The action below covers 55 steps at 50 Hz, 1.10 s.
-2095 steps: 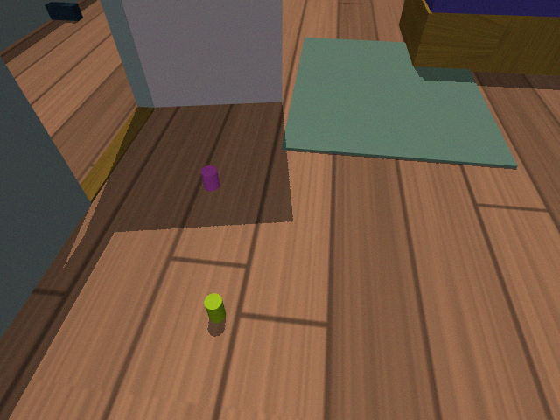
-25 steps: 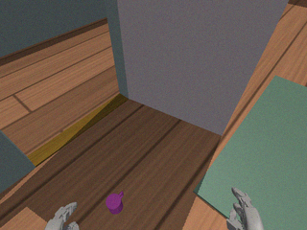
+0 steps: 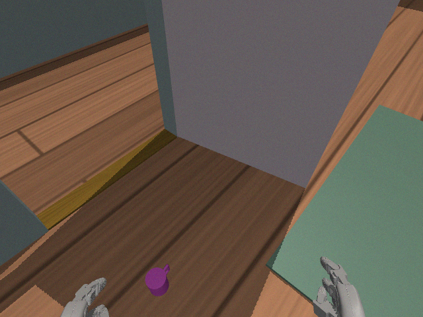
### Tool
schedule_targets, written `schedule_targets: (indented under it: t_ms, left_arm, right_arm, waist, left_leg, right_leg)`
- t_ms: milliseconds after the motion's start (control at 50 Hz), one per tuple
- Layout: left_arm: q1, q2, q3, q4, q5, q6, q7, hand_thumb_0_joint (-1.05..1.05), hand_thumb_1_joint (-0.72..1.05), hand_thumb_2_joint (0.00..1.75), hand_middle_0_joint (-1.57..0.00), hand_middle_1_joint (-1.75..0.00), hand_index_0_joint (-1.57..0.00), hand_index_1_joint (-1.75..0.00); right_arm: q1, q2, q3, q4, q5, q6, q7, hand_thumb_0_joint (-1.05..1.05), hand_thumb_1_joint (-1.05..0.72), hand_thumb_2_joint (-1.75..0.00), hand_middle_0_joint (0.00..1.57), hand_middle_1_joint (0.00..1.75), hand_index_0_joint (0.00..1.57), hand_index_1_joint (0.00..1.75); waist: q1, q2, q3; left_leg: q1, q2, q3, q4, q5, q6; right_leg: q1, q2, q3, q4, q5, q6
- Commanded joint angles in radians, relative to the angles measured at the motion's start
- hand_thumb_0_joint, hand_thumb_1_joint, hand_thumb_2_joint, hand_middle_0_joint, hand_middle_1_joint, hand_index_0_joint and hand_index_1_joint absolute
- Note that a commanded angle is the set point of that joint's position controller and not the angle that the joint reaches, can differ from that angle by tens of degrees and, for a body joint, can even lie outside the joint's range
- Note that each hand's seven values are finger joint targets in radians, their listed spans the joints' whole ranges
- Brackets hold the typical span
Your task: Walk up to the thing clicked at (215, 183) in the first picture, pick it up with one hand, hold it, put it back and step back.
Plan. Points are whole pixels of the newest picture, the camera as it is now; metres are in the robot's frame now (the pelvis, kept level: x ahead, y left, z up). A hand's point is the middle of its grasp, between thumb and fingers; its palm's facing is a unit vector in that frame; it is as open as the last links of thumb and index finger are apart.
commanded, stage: stand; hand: left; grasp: from above
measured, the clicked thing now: (160, 278) +0.43 +0.19 -0.66
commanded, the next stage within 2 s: none
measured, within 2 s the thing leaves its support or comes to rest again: neither
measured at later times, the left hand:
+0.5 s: hand out of the picture +0.06 +0.24 -0.11, palm faces +0.04 -0.94 -0.33, open 7.4 cm
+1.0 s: hand out of the picture +0.04 +0.24 -0.10, palm faces +0.04 -0.94 -0.33, open 7.4 cm
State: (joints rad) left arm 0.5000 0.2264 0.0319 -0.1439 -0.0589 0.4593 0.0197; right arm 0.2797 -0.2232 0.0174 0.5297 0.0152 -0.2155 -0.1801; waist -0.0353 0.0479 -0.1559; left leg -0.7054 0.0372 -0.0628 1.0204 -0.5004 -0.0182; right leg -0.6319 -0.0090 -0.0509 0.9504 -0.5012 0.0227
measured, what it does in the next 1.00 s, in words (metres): rises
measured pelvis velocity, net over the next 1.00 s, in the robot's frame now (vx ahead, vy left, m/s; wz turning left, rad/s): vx -0.01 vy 0.00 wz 0.00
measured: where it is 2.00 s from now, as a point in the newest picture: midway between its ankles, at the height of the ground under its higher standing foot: outside the picture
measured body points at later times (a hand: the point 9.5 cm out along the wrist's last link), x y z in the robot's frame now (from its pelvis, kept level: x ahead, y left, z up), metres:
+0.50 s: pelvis +0.00 +0.01 +0.04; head +0.01 +0.01 +0.49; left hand +0.06 +0.29 -0.09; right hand +0.08 -0.27 -0.08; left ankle +0.00 +0.13 -0.68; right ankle -0.02 -0.14 -0.68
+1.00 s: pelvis -0.01 +0.00 +0.07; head -0.01 +0.00 +0.52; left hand +0.04 +0.29 -0.07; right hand +0.06 -0.28 -0.08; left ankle +0.00 +0.13 -0.68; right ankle -0.02 -0.14 -0.68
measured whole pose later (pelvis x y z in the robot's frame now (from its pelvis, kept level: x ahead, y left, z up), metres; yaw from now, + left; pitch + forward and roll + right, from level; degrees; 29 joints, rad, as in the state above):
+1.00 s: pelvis -0.01 +0.00 +0.07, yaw +0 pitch -4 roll +0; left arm 0.15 0.29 0.04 1.12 0.03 0.01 0.03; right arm 0.15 -0.30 -0.04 1.11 -0.02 0.00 -0.02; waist 0.01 0.01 0.06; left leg -0.13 0.01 -0.02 0.39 -0.20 -0.01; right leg -0.09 -0.04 -0.02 0.38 -0.22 0.03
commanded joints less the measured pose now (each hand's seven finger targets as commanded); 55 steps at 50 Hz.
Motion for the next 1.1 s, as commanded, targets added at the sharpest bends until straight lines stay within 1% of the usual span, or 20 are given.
schedule_targets:
  t_ms: [0, 20, 40, 60, 80, 100, 120, 140, 160, 200, 280, 300, 340, 460, 560, 680, 720, 800, 920, 1080]
  left_arm:
    - [-0.004, 0.105, 0.051, -0.182, 0.011, -0.048, 0.011, 0.00, 0.90, 0.90, -0.20, -0.30, -0.20, -0.30]
    - [-0.007, 0.105, 0.054, -0.182, 0.009, -0.048, 0.009, 0.00, 0.90, 0.90, -0.20, -0.30, -0.20, -0.30]
    - [-0.297, 0.194, 0.057, 0.169, 0.124, -0.257, 0.048, 0.00, 0.90, 0.90, -0.20, -0.30, -0.20, -0.30]
    - [-0.201, 0.204, 0.079, 0.335, 0.126, -0.326, 0.042, 0.00, 0.90, 0.90, -0.20, -0.30, -0.20, -0.30]
    - [-0.197, 0.215, 0.077, 0.389, 0.135, -0.360, 0.038, 0.00, 0.90, 0.90, -0.20, -0.30, -0.20, -0.30]
    - [-0.225, 0.213, 0.069, 0.415, 0.131, -0.379, 0.031, 0.00, 0.90, 0.90, -0.20, -0.30, -0.20, -0.30]
    - [-0.224, 0.216, 0.058, 0.459, 0.127, -0.397, 0.027, 0.00, 0.90, 0.90, -0.20, -0.30, -0.20, -0.30]
    - [-0.252, 0.218, 0.057, 0.499, 0.121, -0.409, 0.025, 0.00, 0.90, 0.90, -0.20, -0.30, -0.20, -0.30]
    - [-0.250, 0.212, 0.062, 0.535, 0.118, -0.412, 0.024, 0.00, 0.90, 0.90, -0.20, -0.30, -0.20, -0.30]
    - [-0.283, 0.214, 0.068, 0.613, 0.108, -0.420, 0.024, 0.00, 0.90, 0.90, -0.20, -0.30, -0.20, -0.30]
    - [-0.317, 0.207, 0.065, 0.748, 0.109, -0.443, 0.024, 0.00, 0.90, 0.90, -0.20, -0.30, -0.20, -0.30]
    - [-0.317, 0.201, 0.063, 0.777, 0.107, -0.448, 0.022, 0.00, 0.90, 0.90, -0.20, -0.30, -0.20, -0.30]
    - [-0.303, 0.205, 0.064, 0.839, 0.109, -0.459, 0.022, 0.00, 0.90, 0.90, -0.20, -0.30, -0.20, -0.30]
    - [-0.306, 0.213, 0.058, 0.975, 0.092, -0.474, 0.024, 0.00, 0.90, 0.90, -0.20, -0.30, -0.20, -0.30]
    - [-0.317, 0.224, 0.054, 1.065, 0.088, -0.468, 0.028, 0.00, 0.90, 0.90, -0.20, -0.30, -0.20, -0.30]
    - [-0.320, 0.228, 0.046, 1.146, 0.089, -0.469, 0.025, 0.00, 0.90, 0.90, -0.20, -0.30, -0.20, -0.30]
    - [-0.342, 0.239, 0.045, 1.156, 0.090, -0.473, 0.025, 0.00, 0.90, 0.90, -0.20, -0.30, -0.20, -0.30]
    - [-0.346, 0.236, 0.041, 1.186, 0.091, -0.473, 0.024, 0.00, 0.90, 0.90, -0.20, -0.30, -0.20, -0.30]
    - [-0.367, 0.254, 0.042, 1.210, 0.085, -0.475, 0.020, 0.00, 0.90, 0.90, -0.20, -0.30, -0.20, -0.30]
    - [-0.385, 0.260, 0.039, 1.230, 0.084, -0.479, 0.015, 0.00, 0.90, 0.90, -0.20, -0.30, -0.20, -0.30]
  right_arm:
    - [-0.059, -0.123, -0.047, -0.155, -0.006, -0.058, -0.008, 0.00, -0.90, -0.90, 0.20, 0.30, 0.20, 0.30]
    - [-0.059, -0.124, -0.047, -0.154, -0.006, -0.057, -0.007, 0.00, -0.90, -0.90, 0.20, 0.30, 0.20, 0.30]
    - [-0.131, -0.234, -0.081, 0.102, -0.130, 0.043, 0.053, 0.00, -0.90, -0.90, 0.20, 0.30, 0.20, 0.30]
    - [-0.131, -0.239, -0.098, 0.101, -0.128, 0.079, 0.081, 0.00, -0.90, -0.90, 0.20, 0.30, 0.20, 0.30]
    - [-0.122, -0.236, -0.094, 0.097, -0.130, 0.095, 0.100, 0.00, -0.90, -0.90, 0.20, 0.30, 0.20, 0.30]
    - [-0.098, -0.236, -0.091, 0.094, -0.130, 0.107, 0.112, 0.00, -0.90, -0.90, 0.20, 0.30, 0.20, 0.30]
    - [-0.113, -0.229, -0.089, 0.114, -0.111, 0.111, 0.126, 0.00, -0.90, -0.90, 0.20, 0.30, 0.20, 0.30]
    - [-0.109, -0.209, -0.088, 0.135, -0.085, 0.115, 0.143, 0.00, -0.90, -0.90, 0.20, 0.30, 0.20, 0.30]
    - [-0.133, -0.206, -0.095, 0.148, -0.074, 0.121, 0.152, 0.00, -0.90, -0.90, 0.20, 0.30, 0.20, 0.30]
    - [-0.140, -0.206, -0.101, 0.173, -0.062, 0.131, 0.163, 0.00, -0.90, -0.90, 0.20, 0.30, 0.20, 0.30]
    - [-0.154, -0.218, -0.110, 0.234, -0.073, 0.152, 0.166, 0.00, -0.90, -0.90, 0.20, 0.30, 0.20, 0.30]
    - [-0.160, -0.223, -0.110, 0.245, -0.074, 0.155, 0.165, 0.00, -0.90, -0.90, 0.20, 0.30, 0.20, 0.30]
    - [-0.163, -0.222, -0.111, 0.269, -0.073, 0.160, 0.163, 0.00, -0.90, -0.90, 0.20, 0.30, 0.20, 0.30]
    - [-0.118, -0.232, -0.105, 0.358, -0.058, 0.165, 0.148, 0.00, -0.90, -0.90, 0.20, 0.30, 0.20, 0.30]
    - [-0.133, -0.242, -0.101, 0.412, -0.049, 0.180, 0.141, 0.00, -0.90, -0.90, 0.20, 0.30, 0.20, 0.30]
    - [-0.139, -0.244, -0.095, 0.465, -0.044, 0.184, 0.140, 0.00, -0.90, -0.90, 0.20, 0.30, 0.20, 0.30]
    - [-0.144, -0.243, -0.094, 0.474, -0.042, 0.184, 0.142, 0.00, -0.90, -0.90, 0.20, 0.30, 0.20, 0.30]
    - [-0.161, -0.248, -0.092, 0.494, -0.042, 0.190, 0.144, 0.00, -0.90, -0.90, 0.20, 0.30, 0.20, 0.30]
    - [-0.166, -0.254, -0.089, 0.518, -0.042, 0.191, 0.149, 0.00, -0.90, -0.90, 0.20, 0.30, 0.20, 0.30]
    - [-0.174, -0.261, -0.079, 0.535, -0.039, 0.188, 0.152, 0.00, -0.90, -0.90, 0.20, 0.30, 0.20, 0.30]
  waist:
    - [-0.003, 0.019, -0.077]
    - [-0.003, 0.024, -0.071]
    - [0.081, -0.063, 0.137]
    - [0.075, -0.106, 0.042]
    - [0.060, -0.107, 0.019]
    - [0.039, -0.073, 0.030]
    - [0.054, -0.038, 0.006]
    - [0.054, -0.044, -0.005]
    - [0.068, -0.088, 0.007]
    - [0.067, -0.103, 0.011]
    - [0.065, -0.042, 0.068]
    - [0.066, -0.006, 0.088]
    - [0.071, -0.015, 0.102]
    - [0.053, -0.029, 0.105]
    - [0.052, -0.031, 0.144]
    - [0.053, -0.040, 0.167]
    - [0.049, -0.060, 0.168]
    - [0.051, -0.053, 0.186]
    - [0.048, -0.035, 0.192]
    - [0.047, -0.054, 0.179]
  left_leg:
    - [0.119, -0.027, 0.017, -0.170, 0.244, 0.024]
    - [0.113, -0.027, 0.016, -0.174, 0.219, 0.023]
    - [0.137, 0.016, -0.007, -0.248, 0.420, 0.074]
    - [0.213, 0.005, 0.018, -0.238, 0.436, 0.084]
    - [0.253, 0.000, 0.024, -0.238, 0.451, 0.087]
    - [0.254, 0.001, 0.003, -0.257, 0.438, 0.085]
    - [0.298, 0.000, -0.008, -0.278, 0.430, 0.087]
    - [0.310, -0.004, -0.001, -0.298, 0.397, 0.088]
    - [0.335, -0.008, 0.015, -0.302, 0.379, 0.083]
    - [0.348, -0.012, 0.007, -0.316, 0.344, 0.077]
    - [0.360, 0.014, -0.039, -0.420, 0.197, 0.086]
    - [0.347, 0.023, -0.058, -0.456, 0.158, 0.089]
    - [0.366, 0.031, -0.064, -0.474, 0.206, 0.087]
    - [0.491, 0.041, -0.046, -0.510, 0.475, 0.067]
    - [0.501, 0.051, -0.055, -0.599, 0.404, 0.058]
    - [0.551, 0.054, -0.049, -0.659, 0.382, 0.048]
    - [0.559, 0.052, -0.042, -0.663, 0.432, 0.043]
    - [0.564, 0.053, -0.043, -0.689, 0.364, 0.041]
    - [0.554, 0.055, -0.041, -0.718, 0.331, 0.037]
    - [0.579, 0.065, -0.037, -0.722, 0.395, 0.034]
  right_leg:
    - [0.016, 0.032, -0.024, -0.136, 0.226, -0.022]
    - [0.009, 0.034, -0.025, -0.140, 0.204, -0.022]
    - [0.193, -0.040, 0.058, -0.178, 0.243, -0.067]
    - [0.225, -0.052, 0.111, -0.202, 0.256, -0.098]
    - [0.227, -0.062, 0.125, -0.205, 0.295, -0.104]
    - [0.221, -0.050, 0.117, -0.207, 0.316, -0.098]
    - [0.263, -0.058, 0.115, -0.206, 0.341, -0.090]
    - [0.295, -0.069, 0.110, -0.209, 0.343, -0.081]
    - [0.278, -0.075, 0.122, -0.238, 0.321, -0.076]
    - [0.284, -0.082, 0.128, -0.281, 0.277, -0.071]
    - [0.286, -0.073, 0.109, -0.336, 0.167, -0.056]
    - [0.305, -0.066, 0.098, -0.346, 0.172, -0.050]
    - [0.337, -0.070, 0.092, -0.366, 0.227, -0.049]
    - [0.411, -0.088, 0.098, -0.430, 0.417, -0.047]
    - [0.464, -0.087, 0.091, -0.508, 0.374, -0.039]
    - [0.490, -0.095, 0.096, -0.574, 0.355, -0.032]
    - [0.501, -0.101, 0.099, -0.595, 0.378, -0.032]
    - [0.498, -0.100, 0.094, -0.628, 0.333, -0.025]
    - [0.515, -0.105, 0.101, -0.652, 0.329, -0.027]
    - [0.528, -0.110, 0.105, -0.666, 0.364, -0.028]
